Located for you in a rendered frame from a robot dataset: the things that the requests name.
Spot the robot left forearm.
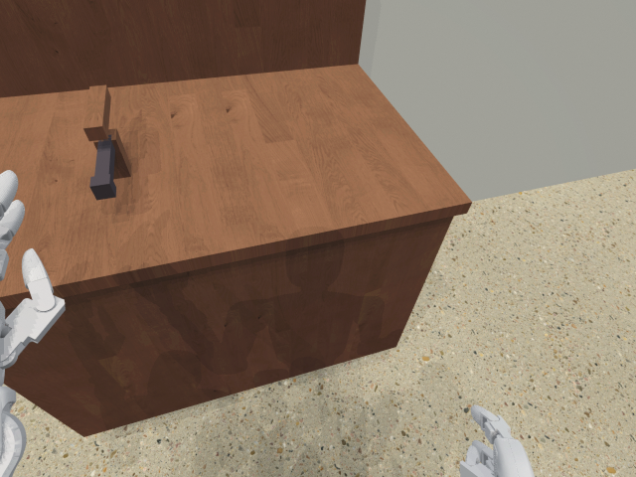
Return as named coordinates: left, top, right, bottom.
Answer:
left=0, top=387, right=27, bottom=477

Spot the right robot hand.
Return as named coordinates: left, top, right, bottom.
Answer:
left=460, top=405, right=535, bottom=477

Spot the left robot hand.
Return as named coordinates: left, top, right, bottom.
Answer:
left=0, top=170, right=66, bottom=387

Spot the counter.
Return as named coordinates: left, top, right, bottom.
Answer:
left=0, top=0, right=472, bottom=437

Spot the tap lever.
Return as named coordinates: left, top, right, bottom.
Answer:
left=89, top=135, right=116, bottom=200

